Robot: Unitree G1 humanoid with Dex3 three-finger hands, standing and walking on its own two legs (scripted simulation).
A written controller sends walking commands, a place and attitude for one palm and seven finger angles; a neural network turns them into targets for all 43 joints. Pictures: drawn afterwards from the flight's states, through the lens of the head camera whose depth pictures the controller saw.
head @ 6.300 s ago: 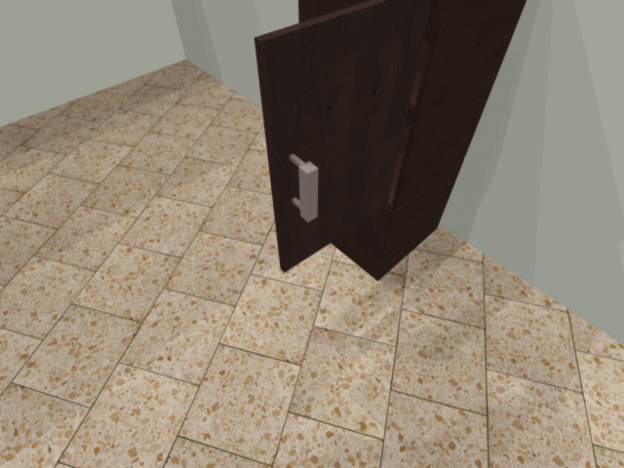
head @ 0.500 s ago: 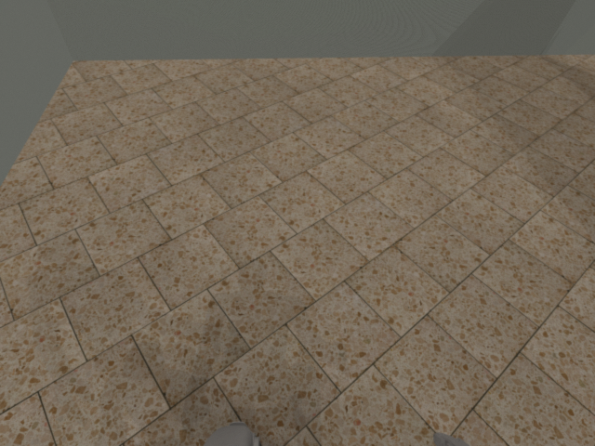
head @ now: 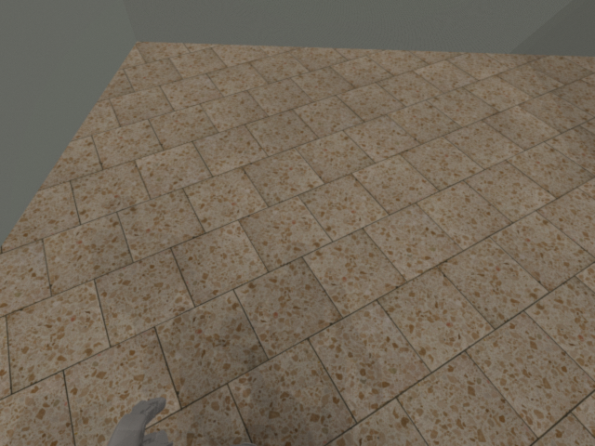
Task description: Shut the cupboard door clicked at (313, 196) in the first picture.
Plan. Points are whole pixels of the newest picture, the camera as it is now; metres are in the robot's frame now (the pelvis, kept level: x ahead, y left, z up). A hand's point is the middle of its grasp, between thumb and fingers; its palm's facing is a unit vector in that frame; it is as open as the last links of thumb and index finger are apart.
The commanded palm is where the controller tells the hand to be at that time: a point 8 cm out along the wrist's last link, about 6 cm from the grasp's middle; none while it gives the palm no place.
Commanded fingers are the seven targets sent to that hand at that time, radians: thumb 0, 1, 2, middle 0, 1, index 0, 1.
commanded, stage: walk to a spot facing it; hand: left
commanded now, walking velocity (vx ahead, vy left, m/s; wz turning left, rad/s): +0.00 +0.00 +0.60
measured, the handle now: out of the picture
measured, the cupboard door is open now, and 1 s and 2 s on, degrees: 86 86 86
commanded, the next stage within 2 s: none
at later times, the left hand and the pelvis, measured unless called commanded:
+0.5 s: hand out of the picture -0.02 +0.22 -0.18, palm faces +0.37 -0.89 -0.27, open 7.4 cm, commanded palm none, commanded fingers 0.00 0.90 0.90 -0.20 -0.30 -0.20 -0.30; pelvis +0.02 -0.01 -0.01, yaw +21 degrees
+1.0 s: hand out of the picture +0.00 +0.14 -0.14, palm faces +0.61 -0.76 -0.24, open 7.3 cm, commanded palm none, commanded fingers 0.00 0.90 0.90 -0.20 -0.30 -0.20 -0.30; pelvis +0.06 -0.05 +0.01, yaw +40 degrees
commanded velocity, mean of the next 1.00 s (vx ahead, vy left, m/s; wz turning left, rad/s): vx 0.00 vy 0.00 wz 0.60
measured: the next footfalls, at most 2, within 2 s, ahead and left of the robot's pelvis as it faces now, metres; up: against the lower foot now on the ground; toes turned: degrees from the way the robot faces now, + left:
left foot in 0.40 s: +0.04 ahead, +0.12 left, +0.00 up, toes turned +24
right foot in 0.76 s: +0.14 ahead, -0.13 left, +0.00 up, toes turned +28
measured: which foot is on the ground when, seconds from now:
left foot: down 0.00-0.00, up 0.02-0.38, down 0.40-0.76, up 0.78-1.00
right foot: down 0.00-0.40, up 0.42-0.74, down 0.76-1.00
